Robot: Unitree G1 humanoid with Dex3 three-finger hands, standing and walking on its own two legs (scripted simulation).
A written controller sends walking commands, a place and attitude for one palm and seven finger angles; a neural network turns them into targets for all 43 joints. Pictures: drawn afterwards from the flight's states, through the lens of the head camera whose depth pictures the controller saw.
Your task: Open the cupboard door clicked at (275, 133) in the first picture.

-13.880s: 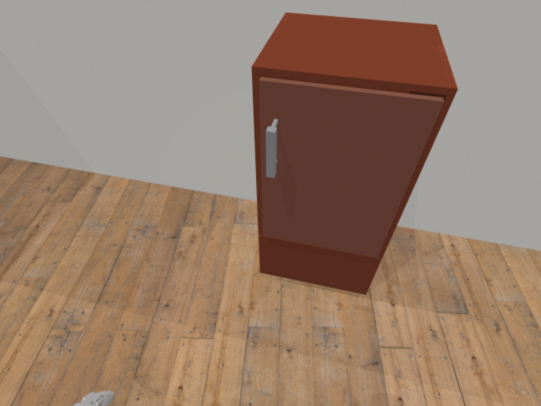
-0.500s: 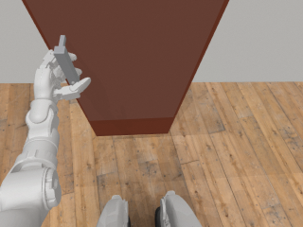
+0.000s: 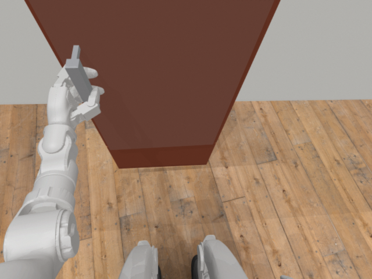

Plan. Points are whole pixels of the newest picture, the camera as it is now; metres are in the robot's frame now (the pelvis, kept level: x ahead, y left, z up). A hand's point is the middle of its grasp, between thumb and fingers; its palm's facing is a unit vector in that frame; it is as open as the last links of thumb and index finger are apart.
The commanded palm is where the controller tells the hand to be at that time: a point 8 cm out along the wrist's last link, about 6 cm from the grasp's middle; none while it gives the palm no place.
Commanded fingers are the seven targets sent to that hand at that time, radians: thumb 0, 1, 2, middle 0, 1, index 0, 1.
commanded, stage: pull the door open along its arc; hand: left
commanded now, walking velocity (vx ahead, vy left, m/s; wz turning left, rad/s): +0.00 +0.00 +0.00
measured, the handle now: (86, 81) +0.53 +0.20 +0.05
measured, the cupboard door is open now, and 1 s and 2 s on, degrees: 1 43 41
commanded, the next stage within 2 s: open thumb and fingers to let go in 0.92 s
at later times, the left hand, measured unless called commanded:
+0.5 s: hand (115, 156) +0.35 +0.12 +0.05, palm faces +0.30 -0.95 +0.10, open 6.2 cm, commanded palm +0.29 +0.16 +0.05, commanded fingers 0.00 0.90 0.90 -0.40 -1.35 -0.40 -1.35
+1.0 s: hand (165, 209) +0.25 +0.03 +0.05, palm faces +0.31 -0.95 -0.03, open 6.1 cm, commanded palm +0.21 +0.08 +0.05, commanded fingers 0.00 0.90 0.90 -0.40 -1.35 -0.40 -1.35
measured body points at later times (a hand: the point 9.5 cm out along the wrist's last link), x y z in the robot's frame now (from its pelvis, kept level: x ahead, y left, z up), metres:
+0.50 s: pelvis +0.02 +0.00 +0.02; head +0.11 +0.01 +0.46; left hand +0.33 +0.17 +0.04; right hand +0.18 -0.23 -0.09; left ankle +0.01 +0.09 -0.64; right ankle +0.03 -0.11 -0.64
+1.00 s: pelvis +0.02 -0.05 +0.02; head +0.06 -0.05 +0.47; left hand +0.23 +0.08 +0.06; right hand +0.22 -0.24 -0.07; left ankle +0.01 +0.09 -0.64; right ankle +0.03 -0.11 -0.64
